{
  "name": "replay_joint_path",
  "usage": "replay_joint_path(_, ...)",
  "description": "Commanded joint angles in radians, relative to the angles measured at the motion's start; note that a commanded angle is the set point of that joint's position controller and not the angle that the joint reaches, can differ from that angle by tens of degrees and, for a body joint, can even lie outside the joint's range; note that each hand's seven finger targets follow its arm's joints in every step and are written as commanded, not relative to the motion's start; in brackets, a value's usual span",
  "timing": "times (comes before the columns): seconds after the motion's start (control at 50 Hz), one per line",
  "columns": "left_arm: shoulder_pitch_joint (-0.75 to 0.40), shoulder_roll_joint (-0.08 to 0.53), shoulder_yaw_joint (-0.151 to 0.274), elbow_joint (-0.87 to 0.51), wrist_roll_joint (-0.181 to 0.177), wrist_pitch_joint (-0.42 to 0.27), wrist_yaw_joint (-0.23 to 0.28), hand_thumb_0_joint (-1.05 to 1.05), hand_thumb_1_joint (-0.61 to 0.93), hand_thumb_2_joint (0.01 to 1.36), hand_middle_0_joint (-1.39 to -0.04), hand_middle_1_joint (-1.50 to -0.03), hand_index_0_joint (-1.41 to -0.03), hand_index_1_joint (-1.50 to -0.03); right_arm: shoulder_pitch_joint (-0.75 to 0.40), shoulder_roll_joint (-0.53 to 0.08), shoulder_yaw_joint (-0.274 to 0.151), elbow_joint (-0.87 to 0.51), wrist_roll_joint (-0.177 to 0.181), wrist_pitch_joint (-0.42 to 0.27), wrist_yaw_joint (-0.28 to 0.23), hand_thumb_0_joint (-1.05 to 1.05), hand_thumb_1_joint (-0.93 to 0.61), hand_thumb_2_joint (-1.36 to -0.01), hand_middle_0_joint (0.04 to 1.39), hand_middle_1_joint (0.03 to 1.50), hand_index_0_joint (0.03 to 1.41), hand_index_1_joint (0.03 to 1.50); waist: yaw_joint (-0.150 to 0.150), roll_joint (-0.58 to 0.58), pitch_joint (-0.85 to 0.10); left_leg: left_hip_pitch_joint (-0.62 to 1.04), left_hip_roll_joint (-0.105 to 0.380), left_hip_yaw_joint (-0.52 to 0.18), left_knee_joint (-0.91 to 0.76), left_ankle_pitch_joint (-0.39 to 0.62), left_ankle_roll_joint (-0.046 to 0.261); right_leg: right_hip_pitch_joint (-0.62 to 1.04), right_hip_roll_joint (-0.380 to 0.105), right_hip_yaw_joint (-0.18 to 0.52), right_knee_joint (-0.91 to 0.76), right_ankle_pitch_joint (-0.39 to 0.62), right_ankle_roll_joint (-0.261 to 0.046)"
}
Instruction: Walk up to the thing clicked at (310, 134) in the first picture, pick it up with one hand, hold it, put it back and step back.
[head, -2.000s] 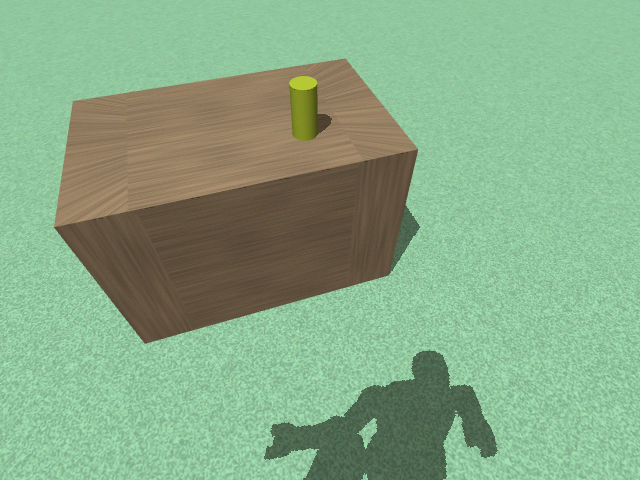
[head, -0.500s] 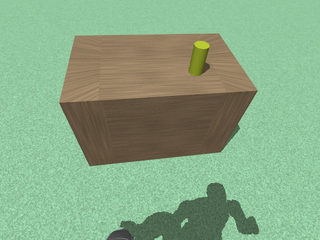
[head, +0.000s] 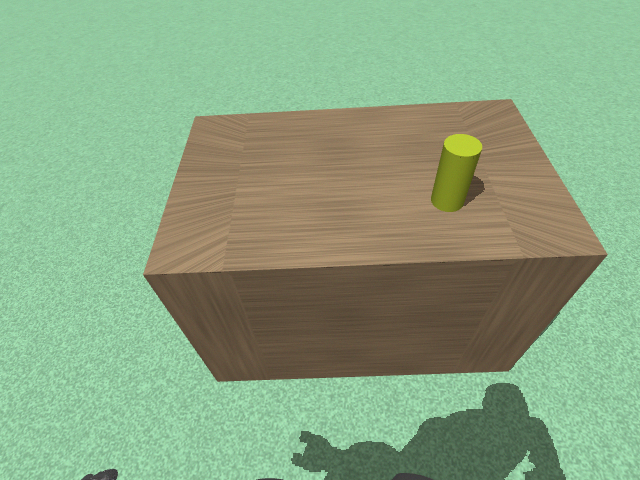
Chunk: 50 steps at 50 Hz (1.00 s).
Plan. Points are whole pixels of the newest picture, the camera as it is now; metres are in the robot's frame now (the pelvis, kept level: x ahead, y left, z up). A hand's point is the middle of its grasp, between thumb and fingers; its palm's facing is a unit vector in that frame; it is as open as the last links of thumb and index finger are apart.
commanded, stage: walk up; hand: right
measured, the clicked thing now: (454, 174) +0.70 -0.25 -0.08
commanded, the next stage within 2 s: stand in 1.84 s
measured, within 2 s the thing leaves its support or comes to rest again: neither
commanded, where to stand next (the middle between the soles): +0.21 +0.01 m, yaw +2 degrees
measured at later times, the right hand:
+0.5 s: hand (493, 399) +0.25 -0.23 -0.12, palm faces -0.12 +0.91 -0.39, open 7.4 cm
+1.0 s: hand (509, 434) +0.21 -0.24 -0.15, palm faces -0.07 +0.95 -0.32, open 7.4 cm
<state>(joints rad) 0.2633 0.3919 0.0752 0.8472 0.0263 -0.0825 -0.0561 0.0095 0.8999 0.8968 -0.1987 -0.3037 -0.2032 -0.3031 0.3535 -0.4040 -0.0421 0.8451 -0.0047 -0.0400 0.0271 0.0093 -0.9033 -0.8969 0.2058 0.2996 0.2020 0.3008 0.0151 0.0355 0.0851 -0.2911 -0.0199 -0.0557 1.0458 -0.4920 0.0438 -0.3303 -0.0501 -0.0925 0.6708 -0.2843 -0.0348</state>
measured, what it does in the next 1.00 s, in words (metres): walks ahead: left foot, then right foot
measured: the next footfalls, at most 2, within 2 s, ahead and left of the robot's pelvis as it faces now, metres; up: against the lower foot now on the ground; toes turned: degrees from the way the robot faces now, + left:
left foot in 0.32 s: +0.20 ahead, +0.13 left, +0.00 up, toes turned +3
right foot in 0.62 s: +0.18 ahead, -0.14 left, +0.00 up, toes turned +1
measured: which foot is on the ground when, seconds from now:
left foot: up 0.00-0.30, down 0.32-1.00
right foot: down 0.00-0.34, up 0.36-0.60, down 0.62-1.00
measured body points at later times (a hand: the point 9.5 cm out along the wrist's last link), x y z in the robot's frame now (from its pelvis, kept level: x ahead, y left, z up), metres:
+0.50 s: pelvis +0.11 +0.01 +0.00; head +0.14 +0.04 +0.45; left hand +0.14 +0.32 -0.14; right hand +0.25 -0.27 -0.09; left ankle +0.18 +0.12 -0.72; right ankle +0.10 -0.13 -0.68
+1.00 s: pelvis +0.13 +0.00 +0.01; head +0.14 +0.00 +0.46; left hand +0.20 +0.32 -0.11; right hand +0.21 -0.29 -0.12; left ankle +0.16 +0.13 -0.72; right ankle +0.14 -0.14 -0.72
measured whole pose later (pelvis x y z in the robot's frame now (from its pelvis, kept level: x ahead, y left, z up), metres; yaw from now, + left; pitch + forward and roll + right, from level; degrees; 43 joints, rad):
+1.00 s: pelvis +0.13 +0.00 +0.01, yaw +3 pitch -2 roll +0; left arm 0.14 0.39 0.00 1.00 0.01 -0.03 0.00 0.01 0.90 0.90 -0.20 -0.30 -0.20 -0.30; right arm 0.15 -0.36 -0.01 1.04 0.00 0.01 0.03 0.01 -0.90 -0.90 0.20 0.30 0.20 0.30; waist -0.01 0.01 0.08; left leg -0.29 0.02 0.00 0.58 -0.24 -0.01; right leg -0.23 -0.06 -0.02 0.58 -0.30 0.04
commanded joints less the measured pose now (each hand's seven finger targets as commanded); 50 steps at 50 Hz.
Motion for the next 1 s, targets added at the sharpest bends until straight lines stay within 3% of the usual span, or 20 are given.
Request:
replay_joint_path(0.0, 0.077, 0.254, 0.069, -0.066, -0.027, -0.023, 0.029, 0.000, 0.900, 0.900, -0.200, -0.300, -0.200, -0.300, 0.042, -0.200, -0.063, -0.074, 0.008, -0.040, -0.013, 0.000, -0.900, -0.900, 0.200, 0.300, 0.200, 0.300, 0.014, -0.129, 0.020, -0.316, 0.057, -0.065, 0.094, 0.076, 0.004, 0.215, -0.267, 0.353, -0.376, 0.192, -0.178)
replay_joint_path(0.08, 0.081, 0.248, 0.062, -0.088, -0.016, -0.028, 0.028, 0.000, 0.900, 0.900, -0.200, -0.300, -0.200, -0.300, 0.019, -0.166, -0.063, -0.088, 0.001, -0.027, 0.014, 0.000, -0.900, -0.900, 0.200, 0.300, 0.200, 0.300, 0.013, -0.184, 0.000, -0.227, 0.051, 0.017, -0.115, 0.157, -0.027, 0.166, -0.195, 0.162, -0.346, 0.340, -0.186)
replay_joint_path(0.14, 0.102, 0.257, 0.065, -0.112, -0.008, -0.020, 0.026, 0.000, 0.900, 0.900, -0.200, -0.300, -0.200, -0.300, -0.045, -0.151, -0.065, -0.117, -0.002, -0.028, 0.020, 0.000, -0.900, -0.900, 0.200, 0.300, 0.200, 0.300, 0.036, -0.201, -0.033, -0.206, 0.061, 0.064, -0.276, 0.219, -0.035, 0.202, -0.203, 0.127, -0.316, 0.333, -0.187)
replay_joint_path(0.18, 0.107, 0.254, 0.053, -0.117, -0.006, -0.011, 0.030, 0.000, 0.900, 0.900, -0.200, -0.300, -0.200, -0.300, -0.094, -0.143, -0.063, -0.125, -0.004, -0.031, 0.013, 0.000, -0.900, -0.900, 0.200, 0.300, 0.200, 0.300, 0.045, -0.191, -0.040, -0.125, 0.052, 0.095, -0.344, 0.262, -0.037, 0.160, -0.206, 0.101, -0.256, 0.456, -0.177)
replay_joint_path(0.26, 0.058, 0.233, 0.023, -0.127, -0.019, 0.014, 0.045, 0.000, 0.900, 0.900, -0.200, -0.300, -0.200, -0.300, -0.031, -0.139, -0.066, -0.084, -0.009, -0.035, -0.011, 0.000, -0.900, -0.900, 0.200, 0.300, 0.200, 0.300, -0.026, -0.098, -0.088, 0.135, 0.016, 0.126, -0.466, 0.460, -0.001, 0.015, -0.180, 0.044, -0.073, 0.473, -0.123)
replay_joint_path(0.28, 0.061, 0.198, 0.007, -0.136, -0.022, 0.015, 0.048, 0.000, 0.900, 0.900, -0.200, -0.300, -0.200, -0.300, 0.029, -0.182, -0.077, -0.066, -0.014, -0.039, -0.019, 0.000, -0.900, -0.900, 0.200, 0.300, 0.200, 0.300, -0.061, -0.003, -0.133, 0.234, 0.031, 0.086, -0.512, 0.482, 0.033, -0.011, -0.138, 0.024, 0.068, 0.426, -0.090)
replay_joint_path(0.3, 0.107, 0.150, -0.007, -0.135, -0.031, 0.019, 0.050, 0.000, 0.900, 0.900, -0.200, -0.300, -0.200, -0.300, 0.053, -0.260, -0.096, -0.070, -0.023, -0.043, -0.027, 0.000, -0.900, -0.900, 0.200, 0.300, 0.200, 0.300, -0.066, 0.190, -0.172, 0.320, 0.200, -0.141, -0.568, 0.601, 0.094, -0.135, -0.042, -0.025, 0.255, 0.196, -0.029)
replay_joint_path(0.32, 0.170, 0.116, -0.009, -0.123, -0.043, 0.033, 0.055, 0.000, 0.900, 0.900, -0.200, -0.300, -0.200, -0.300, 0.033, -0.281, -0.089, -0.103, -0.022, -0.046, -0.035, 0.000, -0.900, -0.900, 0.200, 0.300, 0.200, 0.300, -0.034, 0.203, -0.218, 0.313, 0.398, -0.445, -0.619, 0.662, 0.199, -0.176, 0.054, 0.059, 0.359, -0.295, 0.005)
replay_joint_path(0.34, 0.181, 0.203, 0.014, -0.084, -0.040, 0.055, 0.068, 0.000, 0.900, 0.900, -0.200, -0.300, -0.200, -0.300, -0.007, -0.295, -0.095, -0.100, 0.008, -0.039, -0.036, 0.000, -0.900, -0.900, 0.200, 0.300, 0.200, 0.300, -0.027, 0.131, -0.218, 0.261, 0.432, -0.469, -0.643, 0.558, 0.280, -0.133, 0.006, 0.099, 0.436, -0.345, -0.003)
replay_joint_path(0.42, 0.160, 0.217, 0.018, -0.026, -0.030, 0.069, 0.057, 0.000, 0.900, 0.900, -0.200, -0.300, -0.200, -0.300, -0.153, -0.234, -0.063, -0.113, 0.002, -0.028, -0.044, 0.000, -0.900, -0.900, 0.200, 0.300, 0.200, 0.300, 0.017, 0.119, -0.089, -0.009, 0.270, -0.172, -0.679, 0.361, 0.160, -0.058, -0.032, 0.125, 0.335, -0.243, -0.006)
replay_joint_path(0.54, 0.152, 0.181, 0.012, 0.038, -0.023, 0.050, 0.068, 0.000, 0.900, 0.900, -0.200, -0.300, -0.200, -0.300, -0.207, -0.231, -0.056, -0.097, -0.015, 0.003, -0.031, 0.000, -0.900, -0.900, 0.200, 0.300, 0.200, 0.300, 0.005, 0.172, -0.115, -0.061, 0.237, -0.114, -0.603, 0.315, 0.165, 0.063, 0.011, 0.046, 0.042, -0.121, 0.026)
replay_joint_path(0.58, 0.172, 0.183, 0.018, 0.066, -0.013, 0.037, 0.076, 0.000, 0.900, 0.900, -0.200, -0.300, -0.200, -0.300, -0.244, -0.207, -0.046, -0.099, -0.002, 0.023, -0.024, 0.000, -0.900, -0.900, 0.200, 0.300, 0.200, 0.300, 0.036, 0.116, -0.146, -0.111, 0.211, -0.087, -0.512, 0.254, 0.122, 0.179, 0.030, 0.039, -0.111, 0.008, 0.020)
replay_joint_path(0.6, 0.157, 0.201, 0.021, 0.065, -0.004, 0.028, 0.081, 0.000, 0.900, 0.900, -0.200, -0.300, -0.200, -0.300, -0.247, -0.165, -0.035, -0.096, 0.004, 0.032, -0.024, 0.000, -0.900, -0.900, 0.200, 0.300, 0.200, 0.300, 0.042, 0.024, -0.133, -0.151, 0.178, -0.057, -0.443, 0.198, 0.077, 0.188, -0.005, 0.105, -0.187, 0.030, 0.007)
replay_joint_path(0.64, 0.009, 0.329, 0.041, 0.015, 0.010, 0.013, 0.086, 0.000, 0.900, 0.900, -0.200, -0.300, -0.200, -0.300, -0.232, -0.124, -0.029, -0.084, 0.003, 0.048, -0.025, 0.000, -0.900, -0.900, 0.200, 0.300, 0.200, 0.300, -0.002, -0.224, -0.043, -0.188, 0.028, 0.040, -0.210, -0.023, -0.020, -0.015, -0.331, 0.553, -0.392, -0.114, -0.151)
replay_joint_path(0.66, -0.082, 0.350, 0.040, -0.003, 0.007, 0.017, 0.085, 0.000, 0.900, 0.900, -0.200, -0.300, -0.200, -0.300, -0.214, -0.176, -0.049, -0.051, -0.005, 0.051, -0.028, 0.000, -0.900, -0.900, 0.200, 0.300, 0.200, 0.300, -0.019, -0.213, -0.014, -0.084, 0.073, 0.003, -0.156, -0.029, -0.027, -0.134, -0.357, 0.541, -0.364, -0.095, -0.208)
replay_joint_path(0.72, -0.133, 0.234, 0.003, 0.008, -0.005, 0.015, 0.082, 0.000, 0.900, 0.900, -0.200, -0.300, -0.200, -0.300, -0.191, -0.153, -0.044, 0.015, 0.012, 0.030, -0.015, 0.000, -0.900, -0.900, 0.200, 0.300, 0.200, 0.300, -0.059, -0.136, -0.040, 0.048, 0.073, 0.026, -0.433, 0.237, -0.010, -0.079, -0.157, 0.221, -0.219, 0.101, -0.071)
replay_joint_path(0.76, -0.115, 0.224, -0.002, 0.021, -0.011, 0.016, 0.075, 0.000, 0.900, 0.900, -0.200, -0.300, -0.200, -0.300, -0.190, -0.172, -0.046, 0.030, 0.003, 0.021, -0.020, 0.000, -0.900, -0.900, 0.200, 0.300, 0.200, 0.300, -0.036, -0.133, -0.115, 0.109, 0.110, -0.035, -0.486, 0.445, 0.015, -0.021, -0.102, 0.181, -0.138, 0.177, -0.023)
replay_joint_path(0.8, -0.045, 0.206, -0.011, 0.048, -0.020, 0.024, 0.070, 0.000, 0.900, 0.900, -0.200, -0.300, -0.200, -0.300, -0.253, -0.201, -0.041, 0.030, 0.001, 0.013, -0.020, 0.000, -0.900, -0.900, 0.200, 0.300, 0.200, 0.300, 0.013, -0.086, -0.140, 0.079, 0.153, -0.098, -0.520, 0.345, 0.043, 0.021, -0.058, 0.157, -0.159, 0.039, -0.004)
replay_joint_path(0.84, -0.098, 0.221, -0.012, 0.071, -0.015, 0.027, 0.071, 0.000, 0.900, 0.900, -0.200, -0.300, -0.200, -0.300, -0.266, -0.177, -0.032, 0.057, 0.003, 0.021, -0.013, 0.000, -0.900, -0.900, 0.200, 0.300, 0.200, 0.300, -0.002, -0.108, -0.093, -0.006, 0.120, -0.067, -0.552, 0.224, 0.012, 0.073, -0.082, 0.185, -0.236, -0.069, -0.013)
replay_joint_path(0.98, -0.148, 0.214, -0.023, 0.119, -0.023, 0.031, 0.067, 0.000, 0.900, 0.900, -0.200, -0.300, -0.200, -0.300, -0.276, -0.184, -0.012, 0.133, -0.002, 0.012, -0.011, 0.000, -0.900, -0.900, 0.200, 0.300, 0.200, 0.300, 0.000, -0.013, -0.126, 0.026, 0.138, -0.079, -0.639, 0.308, 0.008, 0.160, -0.066, 0.141, -0.229, 0.063, -0.008)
